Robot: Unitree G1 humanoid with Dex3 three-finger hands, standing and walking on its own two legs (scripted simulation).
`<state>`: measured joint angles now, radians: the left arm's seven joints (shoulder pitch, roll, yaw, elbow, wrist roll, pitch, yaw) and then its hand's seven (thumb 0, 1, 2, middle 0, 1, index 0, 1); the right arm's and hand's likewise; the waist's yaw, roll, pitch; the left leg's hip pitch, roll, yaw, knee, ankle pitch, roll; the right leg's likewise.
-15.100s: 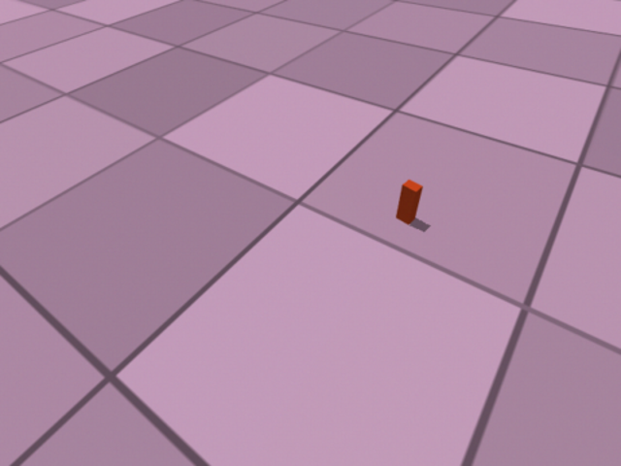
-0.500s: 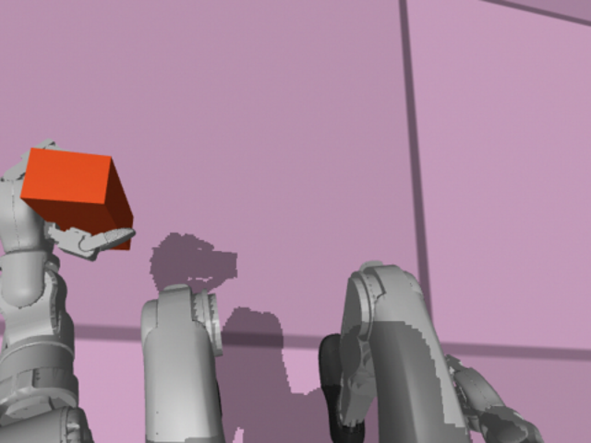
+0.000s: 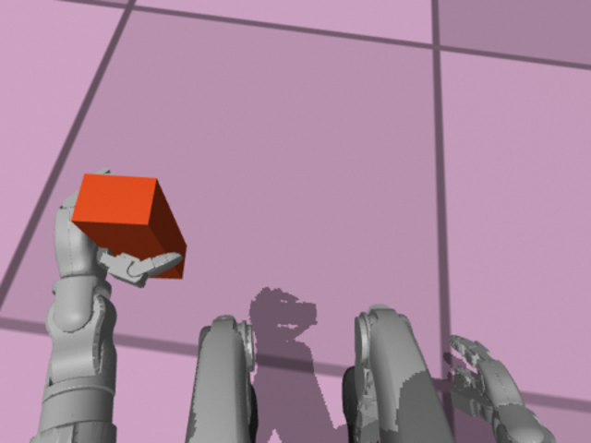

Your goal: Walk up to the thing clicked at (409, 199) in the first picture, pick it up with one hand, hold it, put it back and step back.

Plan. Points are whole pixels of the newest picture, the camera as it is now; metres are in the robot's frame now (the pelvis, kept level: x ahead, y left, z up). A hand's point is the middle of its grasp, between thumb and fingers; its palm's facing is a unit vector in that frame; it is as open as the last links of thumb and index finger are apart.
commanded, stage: hold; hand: left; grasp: from the side
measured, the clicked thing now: (142, 236) +0.39 +0.21 -0.01
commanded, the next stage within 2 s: crouch in 1.90 s
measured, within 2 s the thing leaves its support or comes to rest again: neither
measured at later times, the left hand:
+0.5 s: hand (69, 149) +0.39 +0.20 +0.19, palm faces +0.14 -0.99 -0.05, open 10.0 cm
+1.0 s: hand (22, 66) +0.39 +0.19 +0.26, palm faces +0.15 -0.99 -0.03, open 9.9 cm
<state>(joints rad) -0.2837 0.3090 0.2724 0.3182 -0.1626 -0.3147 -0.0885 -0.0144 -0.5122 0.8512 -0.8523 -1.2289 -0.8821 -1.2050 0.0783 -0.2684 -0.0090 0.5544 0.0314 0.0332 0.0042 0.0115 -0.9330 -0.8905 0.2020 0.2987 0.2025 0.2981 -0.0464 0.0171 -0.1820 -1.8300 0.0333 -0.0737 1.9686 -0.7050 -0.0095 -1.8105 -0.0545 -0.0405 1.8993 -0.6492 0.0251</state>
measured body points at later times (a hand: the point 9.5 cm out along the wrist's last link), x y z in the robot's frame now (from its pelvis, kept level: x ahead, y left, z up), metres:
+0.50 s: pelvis +0.04 +0.00 +0.16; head +0.15 +0.03 +0.59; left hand +0.37 +0.25 +0.19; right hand +0.20 -0.25 +0.05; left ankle +0.07 +0.12 -0.44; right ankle +0.09 -0.14 -0.44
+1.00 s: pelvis +0.06 +0.00 +0.22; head +0.14 +0.02 +0.67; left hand +0.38 +0.24 +0.26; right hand +0.20 -0.24 +0.11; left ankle +0.07 +0.12 -0.44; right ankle +0.09 -0.14 -0.44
